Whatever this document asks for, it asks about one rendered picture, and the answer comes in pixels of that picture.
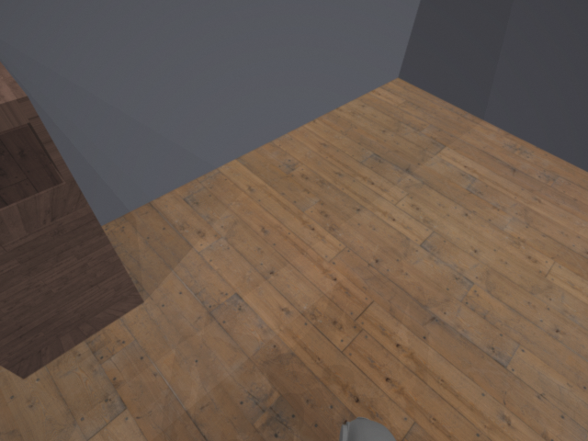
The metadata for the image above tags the cabinet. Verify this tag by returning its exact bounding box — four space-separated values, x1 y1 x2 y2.
0 62 144 379

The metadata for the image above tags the right robot thigh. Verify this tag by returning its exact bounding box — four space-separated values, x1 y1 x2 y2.
339 419 396 441

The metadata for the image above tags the drawer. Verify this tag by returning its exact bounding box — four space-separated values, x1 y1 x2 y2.
0 124 63 209

